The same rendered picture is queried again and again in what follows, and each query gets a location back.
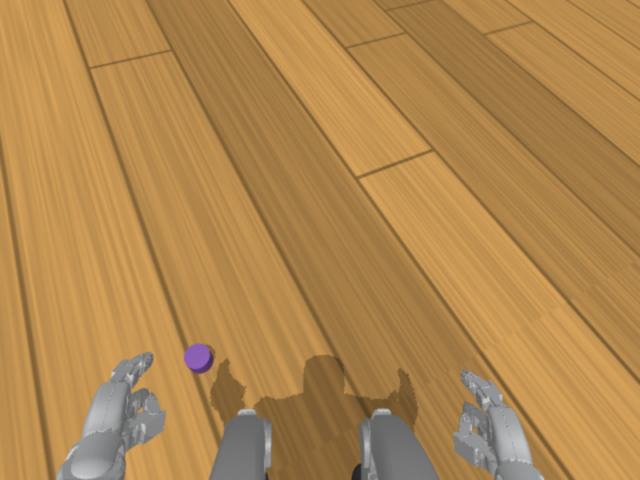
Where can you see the right robot arm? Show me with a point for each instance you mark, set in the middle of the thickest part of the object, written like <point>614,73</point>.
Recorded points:
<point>517,471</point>

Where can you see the right robot hand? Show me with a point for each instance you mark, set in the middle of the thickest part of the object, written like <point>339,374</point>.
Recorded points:
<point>500,437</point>

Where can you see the left robot arm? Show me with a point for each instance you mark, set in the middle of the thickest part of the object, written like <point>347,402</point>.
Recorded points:
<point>98,456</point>

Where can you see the left robot hand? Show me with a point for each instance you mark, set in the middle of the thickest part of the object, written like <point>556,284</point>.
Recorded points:
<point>114,409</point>

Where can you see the tin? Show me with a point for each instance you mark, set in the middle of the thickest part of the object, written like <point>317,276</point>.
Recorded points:
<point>198,358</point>

